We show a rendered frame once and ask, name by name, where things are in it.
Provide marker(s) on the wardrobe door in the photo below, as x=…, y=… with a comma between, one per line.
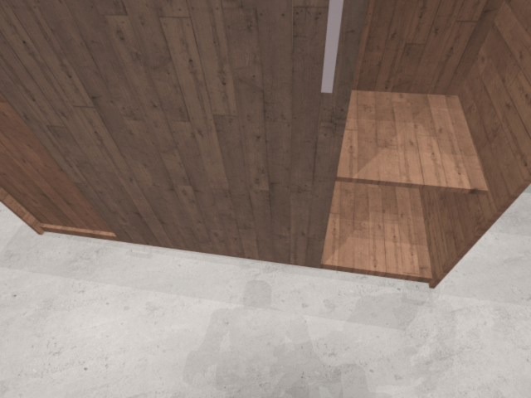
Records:
x=191, y=124
x=30, y=175

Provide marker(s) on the handle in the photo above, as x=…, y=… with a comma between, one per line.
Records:
x=331, y=44

